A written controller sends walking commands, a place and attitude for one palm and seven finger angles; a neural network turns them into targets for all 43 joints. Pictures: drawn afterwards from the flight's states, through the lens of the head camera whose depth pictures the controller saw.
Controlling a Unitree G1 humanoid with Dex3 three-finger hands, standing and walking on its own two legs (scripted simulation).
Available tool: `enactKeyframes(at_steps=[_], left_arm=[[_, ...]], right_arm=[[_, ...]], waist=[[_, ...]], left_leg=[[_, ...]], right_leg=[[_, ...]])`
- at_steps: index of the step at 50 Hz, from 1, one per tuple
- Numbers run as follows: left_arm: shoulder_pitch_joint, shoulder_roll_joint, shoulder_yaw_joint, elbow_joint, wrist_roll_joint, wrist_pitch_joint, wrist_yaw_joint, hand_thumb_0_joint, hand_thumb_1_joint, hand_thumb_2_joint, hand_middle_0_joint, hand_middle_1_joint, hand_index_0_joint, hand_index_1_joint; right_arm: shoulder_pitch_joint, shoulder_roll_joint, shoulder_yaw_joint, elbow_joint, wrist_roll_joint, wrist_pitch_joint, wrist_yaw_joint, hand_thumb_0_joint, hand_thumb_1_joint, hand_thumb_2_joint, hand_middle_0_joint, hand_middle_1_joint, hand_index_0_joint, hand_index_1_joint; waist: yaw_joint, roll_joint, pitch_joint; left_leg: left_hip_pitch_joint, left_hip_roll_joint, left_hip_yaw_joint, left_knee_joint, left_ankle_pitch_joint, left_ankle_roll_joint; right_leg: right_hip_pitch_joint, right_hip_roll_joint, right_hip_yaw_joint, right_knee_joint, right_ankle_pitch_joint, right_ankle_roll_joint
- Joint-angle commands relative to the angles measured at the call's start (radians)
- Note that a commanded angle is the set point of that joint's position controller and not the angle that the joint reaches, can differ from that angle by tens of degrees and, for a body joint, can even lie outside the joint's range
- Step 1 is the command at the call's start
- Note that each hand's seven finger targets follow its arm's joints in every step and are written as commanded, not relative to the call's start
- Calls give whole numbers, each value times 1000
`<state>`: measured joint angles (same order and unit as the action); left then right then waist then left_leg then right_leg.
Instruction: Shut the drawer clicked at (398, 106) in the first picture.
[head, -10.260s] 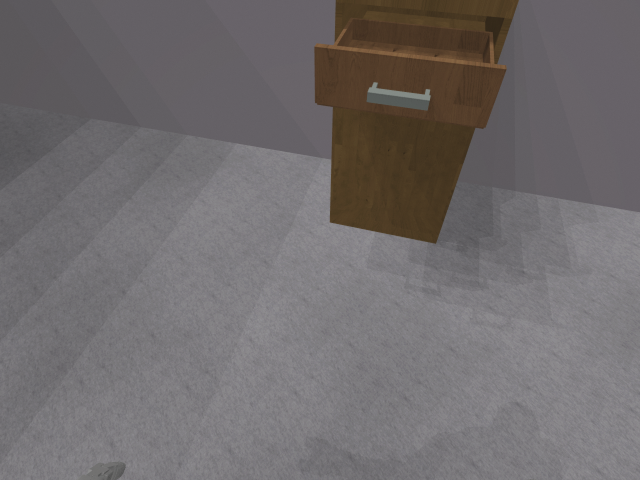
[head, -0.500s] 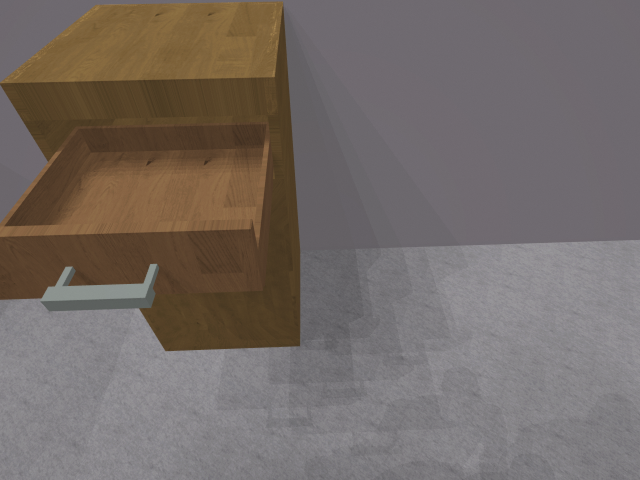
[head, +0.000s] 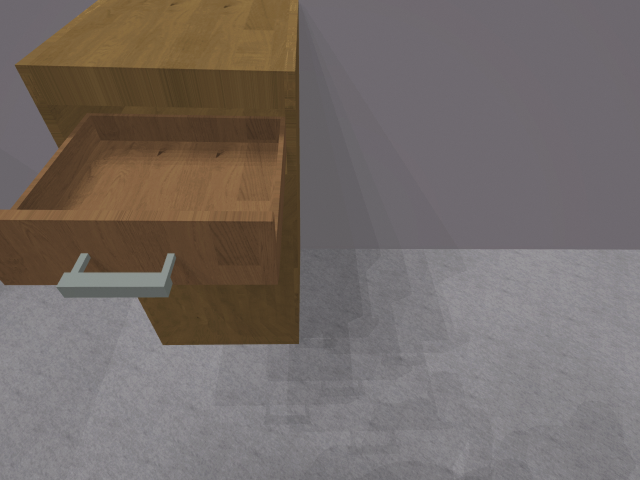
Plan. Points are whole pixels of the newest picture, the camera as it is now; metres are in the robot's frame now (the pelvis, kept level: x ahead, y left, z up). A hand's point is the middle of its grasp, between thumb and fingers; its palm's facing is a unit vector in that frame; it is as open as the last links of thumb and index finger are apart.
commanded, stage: look again from close up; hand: left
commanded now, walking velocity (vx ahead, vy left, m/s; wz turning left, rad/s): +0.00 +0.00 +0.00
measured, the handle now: (121, 272) +0.37 +0.30 +0.05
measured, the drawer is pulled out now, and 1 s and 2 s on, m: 0.30 0.30 0.30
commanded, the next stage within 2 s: shuffle to correct the standing spot in 0.38 s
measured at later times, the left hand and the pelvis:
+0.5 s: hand out of the picture +0.01 +0.23 -0.16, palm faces +0.00 -0.97 -0.24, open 7.4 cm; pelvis +0.01 +0.04 +0.01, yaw -1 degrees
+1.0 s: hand out of the picture +0.09 +0.23 -0.16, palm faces +0.04 -0.98 -0.21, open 7.3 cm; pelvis +0.07 +0.05 +0.01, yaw +2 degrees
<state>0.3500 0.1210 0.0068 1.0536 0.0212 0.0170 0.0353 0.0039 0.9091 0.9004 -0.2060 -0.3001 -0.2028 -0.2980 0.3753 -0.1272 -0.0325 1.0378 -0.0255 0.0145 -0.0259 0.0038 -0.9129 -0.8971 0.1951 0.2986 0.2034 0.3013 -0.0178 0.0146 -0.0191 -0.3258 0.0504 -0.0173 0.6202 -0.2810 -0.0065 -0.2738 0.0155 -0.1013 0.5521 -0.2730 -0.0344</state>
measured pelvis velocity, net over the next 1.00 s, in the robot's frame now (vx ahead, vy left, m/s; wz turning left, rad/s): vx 0.07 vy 0.05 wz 0.03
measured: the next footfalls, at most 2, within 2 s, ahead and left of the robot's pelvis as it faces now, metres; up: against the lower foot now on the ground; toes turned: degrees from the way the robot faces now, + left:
right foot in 1.06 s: +0.16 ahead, -0.06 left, +0.00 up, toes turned -3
right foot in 1.58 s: +0.09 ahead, -0.05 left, +0.00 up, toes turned +0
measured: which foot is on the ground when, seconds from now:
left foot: down 0.00-1.00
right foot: down 0.00-0.80, up 0.82-1.00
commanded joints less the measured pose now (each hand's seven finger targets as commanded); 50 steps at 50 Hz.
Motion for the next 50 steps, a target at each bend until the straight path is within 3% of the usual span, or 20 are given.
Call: enactKeyframes(at_steps=[1, 2, 4, 9, 12, 17, 24, 30, 32, 34, 36, 37, 38, 39, 40, 41, 42, 44, 48, 50], left_arm=[[4, 118, 28, -79, -1, -22, 15, 0, 900, 900, -200, -300, -200, -300], [24, 110, 22, -73, 0, -23, 14, 0, 900, 900, -200, -300, -200, -300], [39, 114, 20, -58, 0, -27, 12, 0, 900, 900, -200, -300, -200, -300], [16, 135, 15, -54, 1, -26, 6, 0, 900, 900, -200, -300, -200, -300], [7, 144, 14, -57, 3, -25, 5, 0, 900, 900, -200, -300, -200, -300], [4, 160, 13, -50, 3, -29, 3, 0, 900, 900, -200, -300, -200, -300], [13, 161, 8, -22, 0, -32, 6, 0, 900, 900, -200, -300, -200, -300], [31, 179, 26, -26, 7, -19, 0, 0, 900, 900, -200, -300, -200, -300], [38, 202, 38, -33, 8, -15, 1, 0, 900, 900, -200, -300, -200, -300], [51, 224, 54, -41, 5, -16, 5, 0, 900, 900, -200, -300, -200, -300], [42, 230, 62, -49, 3, -22, 8, 0, 900, 900, -200, -300, -200, -300], [23, 224, 61, -57, 5, -21, 7, 0, 900, 900, -200, -300, -200, -300], [2, 199, 58, -62, 5, -18, 3, 0, 900, 900, -200, -300, -200, -300], [6, 162, 51, -63, 3, -15, -3, 0, 900, 900, -200, -300, -200, -300], [-10, 115, 37, -69, 6, -17, -5, 0, 900, 900, -200, -300, -200, -300], [-71, 107, 27, -95, 9, -27, -3, 0, 900, 900, -200, -300, -200, -300], [-97, 110, 27, -102, 8, -37, -6, 0, 900, 900, -200, -300, -200, -300], [-116, 89, 27, -97, -2, -49, -18, 0, 900, 900, -200, -300, -200, -300], [-67, 47, 10, -76, -9, -31, -13, 0, 900, 900, -200, -300, -200, -300], [-17, 54, 14, -58, -13, -30, -3, 0, 900, 900, -200, -300, -200, -300]], right_arm=[[35, -86, -4, -57, 3, -27, -8, 0, -900, -900, 200, 300, 200, 300], [18, -101, -2, -61, 5, -33, -7, 0, -900, -900, 200, 300, 200, 300], [-18, -124, -3, -67, 9, -39, -9, 0, -900, -900, 200, 300, 200, 300], [-52, -166, -4, -63, 10, -41, -4, 0, -900, -900, 200, 300, 200, 300], [-73, -175, -2, -61, 10, -41, 0, 0, -900, -900, 200, 300, 200, 300], [-92, -188, -2, -49, 13, -41, 5, 0, -900, -900, 200, 300, 200, 300], [-105, -185, 5, -9, 17, -38, 7, 0, -900, -900, 200, 300, 200, 300], [-99, -182, 1, -10, 8, -8, 17, 0, -900, -900, 200, 300, 200, 300], [-87, -173, 1, -23, 6, -2, 19, 0, -900, -900, 200, 300, 200, 300], [-82, -148, 1, -34, 4, -3, 21, 0, -900, -900, 200, 300, 200, 300], [-60, -126, 1, -37, 5, -11, 24, 0, -900, -900, 200, 300, 200, 300], [-23, -123, 3, -26, 6, -16, 25, 0, -900, -900, 200, 300, 200, 300], [21, -129, 2, -13, 7, -22, 24, 0, -900, -900, 200, 300, 200, 300], [70, -163, -4, 5, 3, -28, 23, 0, -900, -900, 200, 300, 200, 300], [143, -218, -17, 30, -1, -34, 16, 0, -900, -900, 200, 300, 200, 300], [179, -207, -14, 44, 0, -39, 3, 0, -900, -900, 200, 300, 200, 300], [179, -198, -8, 45, 2, -44, -2, 0, -900, -900, 200, 300, 200, 300], [114, -177, 4, 29, 0, -58, -5, 0, -900, -900, 200, 300, 200, 300], [33, -156, 16, 24, 6, -62, -14, 0, -900, -900, 200, 300, 200, 300], [-3, -152, 13, 30, 13, -55, -18, 0, -900, -900, 200, 300, 200, 300]], waist=[[4, 106, 129], [19, 151, 111], [33, 102, 104], [28, 30, 111], [28, 50, 92], [24, -10, 61], [19, -12, 58], [26, -18, 139], [30, -93, 145], [39, -178, 138], [20, -163, 123], [2, -127, 119], [-18, -46, 137], [-28, 123, 138], [-51, 306, 132], [-63, 273, 168], [-54, 174, 156], [-29, 56, 120], [14, 57, 71], [42, 49, 46]], left_leg=[[-26, 59, -82, -178, 17, 45], [-38, 86, -117, -218, 37, 53], [-52, 89, -129, -245, 68, 56], [-14, 77, -117, -294, 38, 52], [16, 73, -117, -317, 31, 51], [62, 66, -97, -313, 65, 49], [96, 53, -71, -302, 99, 42], [-28, 8, -66, -253, -227, 51], [-83, -29, -21, -165, -216, 47], [-123, -59, 60, -17, -153, 34], [-49, -41, 88, 8, -106, 30], [14, -38, 92, -54, -95, 32], [89, -30, 68, -127, -76, 39], [145, 43, -66, -222, -60, 65], [232, 170, -292, -350, -30, 121], [285, 229, -391, -396, 79, 198], [328, 263, -399, -362, 211, 251], [304, 244, -294, -341, 382, 265], [197, 169, -103, -299, 648, 203], [158, 135, -55, -235, 626, 146]], right_leg=[[-94, -96, 116, -119, -94, -10], [-35, -82, 93, -96, -27, 0], [33, -81, 77, -84, 61, 13], [53, -95, 88, -107, 87, 25], [63, -96, 88, -113, 93, 28], [77, -109, 96, -134, 124, 32], [81, -121, 108, -155, 138, 35], [27, -144, 123, -175, -204, 12], [44, -184, 160, -206, -282, -14], [72, -273, 238, -258, -336, -54], [27, -322, 265, -259, -286, -84], [-2, -286, 202, -210, -247, -71], [-66, -225, 125, -121, -212, -44], [-127, -139, 31, 18, -205, -8], [-243, -47, -57, 243, -218, 28], [-361, -48, 0, 391, -293, 22], [-412, -81, 41, 465, -284, 11], [-359, -119, 57, 457, -217, 15], [-108, -90, 29, 202, -67, 38], [36, -77, 32, 12, 94, 43]])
